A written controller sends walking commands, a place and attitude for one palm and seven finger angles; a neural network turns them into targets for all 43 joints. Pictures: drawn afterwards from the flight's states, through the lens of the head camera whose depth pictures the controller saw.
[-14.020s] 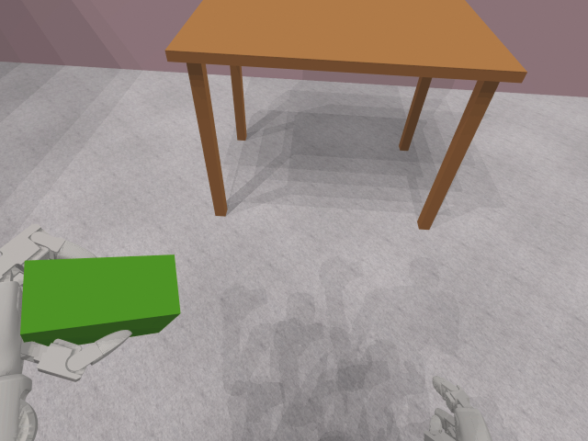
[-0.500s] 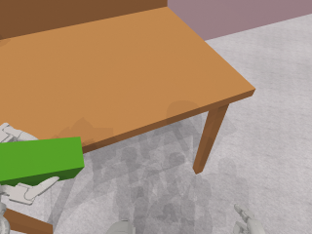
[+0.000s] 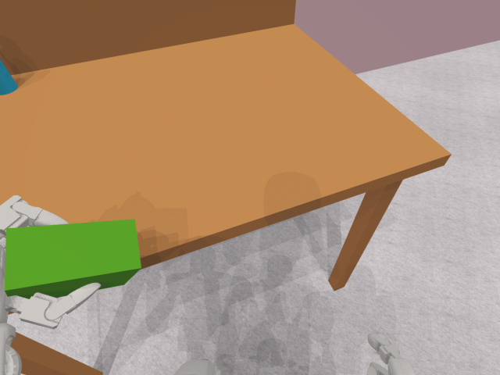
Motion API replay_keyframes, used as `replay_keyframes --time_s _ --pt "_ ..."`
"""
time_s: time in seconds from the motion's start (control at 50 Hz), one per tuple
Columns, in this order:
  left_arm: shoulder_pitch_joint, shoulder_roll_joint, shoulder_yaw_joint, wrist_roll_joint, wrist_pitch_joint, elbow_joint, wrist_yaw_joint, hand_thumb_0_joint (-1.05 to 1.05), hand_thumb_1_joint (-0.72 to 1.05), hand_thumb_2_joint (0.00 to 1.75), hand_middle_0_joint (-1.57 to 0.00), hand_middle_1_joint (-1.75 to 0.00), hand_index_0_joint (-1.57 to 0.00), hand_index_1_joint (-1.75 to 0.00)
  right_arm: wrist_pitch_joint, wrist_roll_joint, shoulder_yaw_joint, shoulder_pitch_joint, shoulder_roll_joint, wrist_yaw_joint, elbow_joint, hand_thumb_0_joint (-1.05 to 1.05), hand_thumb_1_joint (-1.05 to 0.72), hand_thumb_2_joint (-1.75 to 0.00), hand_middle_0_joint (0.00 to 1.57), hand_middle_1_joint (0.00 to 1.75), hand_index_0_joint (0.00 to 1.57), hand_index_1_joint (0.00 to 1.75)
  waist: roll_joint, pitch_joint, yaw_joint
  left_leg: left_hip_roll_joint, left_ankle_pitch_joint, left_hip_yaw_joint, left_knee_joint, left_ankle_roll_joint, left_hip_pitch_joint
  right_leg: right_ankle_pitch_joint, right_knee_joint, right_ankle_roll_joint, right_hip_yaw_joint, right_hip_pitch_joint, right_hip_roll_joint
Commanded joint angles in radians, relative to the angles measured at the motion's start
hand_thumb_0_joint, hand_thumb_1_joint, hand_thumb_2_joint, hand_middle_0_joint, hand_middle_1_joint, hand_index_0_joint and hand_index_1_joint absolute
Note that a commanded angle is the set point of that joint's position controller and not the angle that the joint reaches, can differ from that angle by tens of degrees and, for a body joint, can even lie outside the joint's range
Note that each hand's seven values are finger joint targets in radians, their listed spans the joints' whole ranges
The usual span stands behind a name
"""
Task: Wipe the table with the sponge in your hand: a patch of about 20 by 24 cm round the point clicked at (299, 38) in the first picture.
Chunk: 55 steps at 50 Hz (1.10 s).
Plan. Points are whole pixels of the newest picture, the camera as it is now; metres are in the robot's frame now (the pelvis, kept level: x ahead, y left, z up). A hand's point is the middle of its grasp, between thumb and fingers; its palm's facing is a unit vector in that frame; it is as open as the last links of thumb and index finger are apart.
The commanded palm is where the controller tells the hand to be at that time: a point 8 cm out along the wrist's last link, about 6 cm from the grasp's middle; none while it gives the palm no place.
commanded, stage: shuffle to correct the standing spot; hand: left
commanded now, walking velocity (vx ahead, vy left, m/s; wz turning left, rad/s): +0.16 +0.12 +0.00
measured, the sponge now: (94, 258) +0.23 +0.21 +0.13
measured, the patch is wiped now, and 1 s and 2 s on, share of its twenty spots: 0.00 0.00 0.00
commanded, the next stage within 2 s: come to a stop and stand still in 0.42 s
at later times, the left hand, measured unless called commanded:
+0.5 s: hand (18, 231) +0.24 +0.30 +0.17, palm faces +0.44 -0.80 -0.40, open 10.2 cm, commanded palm +0.19 +0.33 +0.18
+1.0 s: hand (30, 209) +0.28 +0.31 +0.16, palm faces +0.38 -0.83 -0.41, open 10.2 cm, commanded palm +0.23 +0.35 +0.18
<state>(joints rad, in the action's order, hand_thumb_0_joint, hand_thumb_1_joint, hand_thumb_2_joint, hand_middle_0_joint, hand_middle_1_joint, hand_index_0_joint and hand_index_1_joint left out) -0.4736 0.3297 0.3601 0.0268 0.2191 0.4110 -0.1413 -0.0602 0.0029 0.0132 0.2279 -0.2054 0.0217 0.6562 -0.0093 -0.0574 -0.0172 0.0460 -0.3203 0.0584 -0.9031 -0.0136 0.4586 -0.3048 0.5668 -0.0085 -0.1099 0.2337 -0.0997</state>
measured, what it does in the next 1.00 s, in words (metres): steps on the spot: left foot, then right foot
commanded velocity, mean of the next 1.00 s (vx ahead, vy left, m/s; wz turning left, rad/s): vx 0.07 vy -0.02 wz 0.00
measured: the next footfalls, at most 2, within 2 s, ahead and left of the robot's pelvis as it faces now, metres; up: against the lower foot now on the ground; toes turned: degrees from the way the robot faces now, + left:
left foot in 0.10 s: +0.09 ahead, +0.18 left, +0.00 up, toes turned +5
right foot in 0.36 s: +0.07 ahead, -0.02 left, +0.00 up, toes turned -3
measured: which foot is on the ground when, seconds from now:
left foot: up 0.00-0.08, down 0.10-0.40, up 0.42-0.64, down 0.66-1.00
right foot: down 0.00-0.12, up 0.14-0.34, down 0.36-1.00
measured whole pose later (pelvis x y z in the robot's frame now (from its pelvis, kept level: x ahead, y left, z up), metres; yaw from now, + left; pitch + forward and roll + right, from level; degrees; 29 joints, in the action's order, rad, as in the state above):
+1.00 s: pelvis +0.06 +0.07 +0.00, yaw +0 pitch +0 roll -1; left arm -0.51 0.36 0.35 0.06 0.15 0.52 -0.14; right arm -0.08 0.01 0.04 0.16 -0.17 0.05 0.59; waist 0.01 -0.05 -0.01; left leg 0.07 -0.21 0.08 -0.50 -0.02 0.28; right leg -0.30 0.45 -0.04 -0.07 0.15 0.04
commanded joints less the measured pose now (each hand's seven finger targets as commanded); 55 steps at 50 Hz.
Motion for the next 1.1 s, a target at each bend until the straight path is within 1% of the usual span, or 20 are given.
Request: replay_keyframes --time_s 0.0,0.04,0.06,0.08,0.1,0.12,0.22,0.32,0.34,0.38,0.4,0.48,0.58,0.6,0.64,0.66,0.72,0.84,0.88,1.08 --pt "0.186 0.204 0.083 -0.003 0.066 0.303 -0.024 0.0 0.1 1.3 -1.2 -1.6 -1.2 -1.6 -0.083 -0.005 -0.056 -0.13 -0.084 0.028 -0.183 0.0 -0.9 -0.9 0.2 0.3 0.2 0.3 -0.15 0.095 -0.013 -0.019 0.065 0.076 0.287 0.022 -0.187 0.075 -0.206 -0.091 0.153 0.023 -0.184" --pt "0.218 0.225 0.092 -0.003 0.067 0.4 -0.026 0.0 0.1 1.3 -1.2 -1.6 -1.2 -1.6 -0.096 -0.004 -0.072 -0.104 -0.098 0.035 -0.188 0.0 -0.9 -0.9 0.2 0.3 0.2 0.3 -0.026 0.116 0.002 -0.043 0.065 0.085 0.404 0.016 -0.291 -0.068 -0.118 -0.07 0.133 0.051 -0.137" --pt "0.202 0.239 0.108 0.005 0.072 0.436 -0.028 0.0 0.1 1.3 -1.2 -1.6 -1.2 -1.6 -0.105 0.001 -0.084 -0.089 -0.118 0.043 -0.195 0.0 -0.9 -0.9 0.2 0.3 0.2 0.3 0.122 0.129 0.02 0.021 0.001 -0.028 0.484 0.045 -0.385 -0.123 0.045 -0.038 0.106 0.135 -0.081" --pt "0.189 0.218 0.102 -0.001 0.082 0.467 -0.029 0.0 0.1 1.3 -1.2 -1.6 -1.2 -1.6 -0.107 0.001 -0.089 -0.082 -0.137 0.041 -0.2 0.0 -0.9 -0.9 0.2 0.3 0.2 0.3 0.354 0.161 0.019 0.188 -0.001 -0.277 0.562 0.12 -0.462 -0.212 0.266 0.01 0.015 0.261 0.038" --pt "0.192 0.237 0.109 -0.013 0.087 0.469 -0.03 0.0 0.1 1.3 -1.2 -1.6 -1.2 -1.6 -0.11 0.001 -0.087 -0.078 -0.129 0.037 -0.209 0.0 -0.9 -0.9 0.2 0.3 0.2 0.3 0.382 0.145 0.025 0.277 0.087 -0.448 0.645 0.194 -0.422 -0.317 0.465 0.01 0.035 0.317 0.088" --pt "0.164 0.268 0.15 -0.017 0.087 0.405 -0.029 0.0 0.1 1.3 -1.2 -1.6 -1.2 -1.6 -0.111 0.005 -0.091 -0.08 -0.117 0.036 -0.2 0.0 -0.9 -0.9 0.2 0.3 0.2 0.3 0.259 0.138 0.02 0.285 0.127 -0.417 0.636 0.23 -0.379 -0.278 0.54 0.005 0.072 0.329 0.067" --pt "0.007 0.209 0.164 0.016 0.078 0.4 -0.02 0.0 0.1 1.3 -1.2 -1.6 -1.2 -1.6 -0.116 0.016 -0.081 -0.078 -0.107 0.02 -0.186 0.0 -0.9 -0.9 0.2 0.3 0.2 0.3 0.275 0.19 0.015 0.195 0.205 -0.179 0.539 0.185 -0.289 -0.133 0.295 0.01 0.032 0.188 0.061" --pt "0.026 0.195 0.14 0.017 0.032 0.271 -0.022 0.0 0.1 1.3 -1.2 -1.6 -1.2 -1.6 -0.103 0.013 -0.047 -0.09 -0.107 0.032 -0.189 0.0 -0.9 -0.9 0.2 0.3 0.2 0.3 0.145 0.15 0.012 0.174 -0.075 -0.127 0.493 0.113 -0.099 -0.036 -0.074 0.006 0.001 -0.076 0.098" --pt "0.05 0.208 0.143 0.009 0.025 0.239 -0.025 0.0 0.1 1.3 -1.2 -1.6 -1.2 -1.6 -0.094 0.009 -0.045 -0.085 -0.101 0.037 -0.188 0.0 -0.9 -0.9 0.2 0.3 0.2 0.3 0.051 0.142 0.015 0.133 -0.145 -0.09 0.416 0.088 -0.04 -0.071 -0.153 -0.02 0.092 -0.12 0.051" --pt "0.102 0.227 0.139 0.01 0.007 0.209 -0.029 0.0 0.1 1.3 -1.2 -1.6 -1.2 -1.6 -0.075 0.003 -0.039 -0.083 -0.087 0.04 -0.194 0.0 -0.9 -0.9 0.2 0.3 0.2 0.3 -0.194 0.089 0.014 -0.006 -0.186 0.022 0.114 0.026 0.112 -0.217 -0.311 -0.157 0.492 -0.123 -0.184" --pt "0.146 0.199 0.102 0.018 -0.002 0.2 -0.019 0.0 0.1 1.3 -1.2 -1.6 -1.2 -1.6 -0.076 0.015 -0.057 -0.097 -0.102 0.033 -0.193 0.0 -0.9 -0.9 0.2 0.3 0.2 0.3 -0.288 0.052 -0.005 -0.015 -0.169 0.005 -0.066 0.01 0.178 -0.192 -0.344 -0.209 0.584 -0.122 -0.26" --pt "0.169 0.204 0.095 0.005 0.031 0.24 -0.028 0.0 0.1 1.3 -1.2 -1.6 -1.2 -1.6 -0.069 0.003 -0.023 -0.125 -0.08 0.034 -0.175 0.0 -0.9 -0.9 0.2 0.3 0.2 0.3 -0.07 0.078 -0.001 0.033 -0.093 -0.016 -0.001 0.009 0.132 0.262 -0.218 -0.207 0.33 -0.161 -0.211" --pt "0.159 0.196 0.084 0.018 0.047 0.353 -0.036 0.0 0.1 1.3 -1.2 -1.6 -1.2 -1.6 -0.084 -0.014 -0.03 -0.14 -0.07 0.042 -0.188 0.0 -0.9 -0.9 0.2 0.3 0.2 0.3 -0.024 0.129 -0.004 -0.042 0.195 0.079 0.385 0.016 -0.248 0.261 -0.127 -0.103 0.123 -0.055 -0.087" --pt "0.157 0.206 0.093 0.02 0.05 0.386 -0.035 0.0 0.1 1.3 -1.2 -1.6 -1.2 -1.6 -0.086 -0.01 -0.041 -0.131 -0.083 0.044 -0.196 0.0 -0.9 -0.9 0.2 0.3 0.2 0.3 0.036 0.147 -0.004 -0.017 0.256 0.039 0.438 0.019 -0.314 0.269 -0.061 -0.072 0.118 -0.046 -0.061" --pt "0.125 0.228 0.121 0.022 0.055 0.417 -0.036 0.0 0.1 1.3 -1.2 -1.6 -1.2 -1.6 -0.081 0.001 -0.06 -0.12 -0.117 0.043 -0.209 0.0 -0.9 -0.9 0.2 0.3 0.2 0.3 0.221 0.2 -0.01 0.168 0.466 -0.191 0.475 0.089 -0.424 0.091 0.05 -0.002 0.082 0.06 0.037" --pt "0.113 0.23 0.12 0.022 0.051 0.403 -0.033 0.0 0.1 1.3 -1.2 -1.6 -1.2 -1.6 -0.083 0.005 -0.064 -0.121 -0.119 0.04 -0.214 0.0 -0.9 -0.9 0.2 0.3 0.2 0.3 0.214 0.196 -0.008 0.229 0.479 -0.27 0.521 0.119 -0.416 -0.097 0.103 0.002 0.082 0.08 0.064" --pt "0.079 0.232 0.143 0.02 0.041 0.369 -0.025 0.0 0.1 1.3 -1.2 -1.6 -1.2 -1.6 -0.084 -0.012 -0.043 -0.124 -0.095 0.039 -0.209 0.0 -0.9 -0.9 0.2 0.3 0.2 0.3 0.27 0.131 0.005 0.224 0.458 -0.245 0.563 0.112 -0.288 -0.09 0.022 0.002 0.091 0.011 0.065" --pt "-0.009 0.177 0.111 0.041 0.008 0.31 -0.017 0.0 0.1 1.3 -1.2 -1.6 -1.2 -1.6 -0.081 0.011 -0.048 -0.101 -0.102 0.029 -0.217 0.0 -0.9 -0.9 0.2 0.3 0.2 0.3 0.03 0.223 0.016 0.078 0.385 -0.052 0.404 0.015 -0.281 0.408 -0.169 -0.016 0.157 -0.129 0.021" --pt "-0.028 0.18 0.112 0.044 -0.006 0.299 -0.02 0.0 0.1 1.3 -1.2 -1.6 -1.2 -1.6 -0.074 0.011 -0.042 -0.109 -0.1 0.034 -0.216 0.0 -0.9 -0.9 0.2 0.3 0.2 0.3 0.032 0.25 0.015 0.076 0.413 -0.035 0.405 0.02 -0.306 0.486 -0.157 -0.012 0.152 -0.14 0.01" --pt "0.112 0.186 0.074 0.042 -0.027 0.31 -0.016 0.0 0.1 1.3 -1.2 -1.6 -1.2 -1.6 -0.054 0.013 -0.034 -0.147 -0.092 0.054 -0.215 0.0 -0.9 -0.9 0.2 0.3 0.2 0.3 0.054 0.144 0.01 0.062 0.273 -0.031 0.443 0.035 -0.31 0.341 -0.216 -0.003 0.161 -0.076 0.002"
